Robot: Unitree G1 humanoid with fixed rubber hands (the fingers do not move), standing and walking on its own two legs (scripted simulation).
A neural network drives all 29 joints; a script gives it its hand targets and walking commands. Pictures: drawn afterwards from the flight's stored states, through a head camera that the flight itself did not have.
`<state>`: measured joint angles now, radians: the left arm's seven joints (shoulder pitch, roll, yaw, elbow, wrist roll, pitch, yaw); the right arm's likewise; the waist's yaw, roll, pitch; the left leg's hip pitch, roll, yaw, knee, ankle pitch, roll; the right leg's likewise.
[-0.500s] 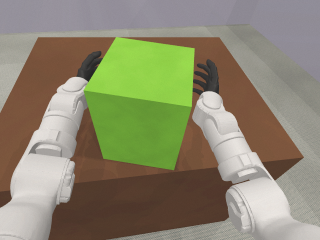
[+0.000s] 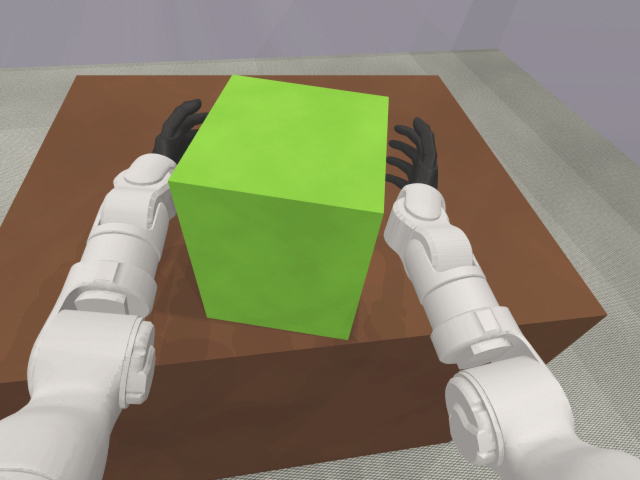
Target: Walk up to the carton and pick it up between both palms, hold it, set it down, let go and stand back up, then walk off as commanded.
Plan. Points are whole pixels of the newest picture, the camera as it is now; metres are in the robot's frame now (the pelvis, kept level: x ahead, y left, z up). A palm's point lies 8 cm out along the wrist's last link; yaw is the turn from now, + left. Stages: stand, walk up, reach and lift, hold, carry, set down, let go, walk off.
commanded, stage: reach and lift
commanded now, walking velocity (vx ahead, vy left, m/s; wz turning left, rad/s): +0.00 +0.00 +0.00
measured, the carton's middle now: (292, 213) +0.43 +0.00 +0.10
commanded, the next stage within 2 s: none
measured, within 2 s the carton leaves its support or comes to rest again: leaves its support in 0.68 s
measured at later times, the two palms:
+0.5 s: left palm (179, 161) +0.46 +0.14 +0.17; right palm (424, 194) +0.39 -0.15 +0.17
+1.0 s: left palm (179, 168) +0.43 +0.13 +0.18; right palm (439, 193) +0.37 -0.16 +0.18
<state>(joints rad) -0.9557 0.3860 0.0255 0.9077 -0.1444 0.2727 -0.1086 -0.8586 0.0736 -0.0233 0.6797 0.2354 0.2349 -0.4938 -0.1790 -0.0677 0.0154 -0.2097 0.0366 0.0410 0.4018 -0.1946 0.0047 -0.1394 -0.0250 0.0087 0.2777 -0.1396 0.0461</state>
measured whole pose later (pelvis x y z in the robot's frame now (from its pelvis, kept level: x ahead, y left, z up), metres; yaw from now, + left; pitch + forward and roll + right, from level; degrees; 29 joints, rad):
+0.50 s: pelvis +0.00 +0.00 +0.00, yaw +0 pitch +0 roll -1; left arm -0.95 0.25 0.31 0.94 0.18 0.22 -0.21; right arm -0.81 0.17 -0.24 0.78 -0.04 0.02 -0.37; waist -0.18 -0.06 -0.02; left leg -0.19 0.04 0.04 0.37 -0.18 0.00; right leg -0.11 -0.03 0.00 0.23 -0.12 0.05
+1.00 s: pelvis -0.01 +0.00 +0.00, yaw +1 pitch -2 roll -1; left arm -0.95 0.18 0.23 0.93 0.18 0.27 -0.10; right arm -0.77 0.09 -0.24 0.78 0.11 0.03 -0.30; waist -0.14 -0.07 -0.06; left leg -0.17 0.04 0.03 0.37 -0.17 0.00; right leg -0.09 -0.02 -0.01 0.23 -0.11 0.05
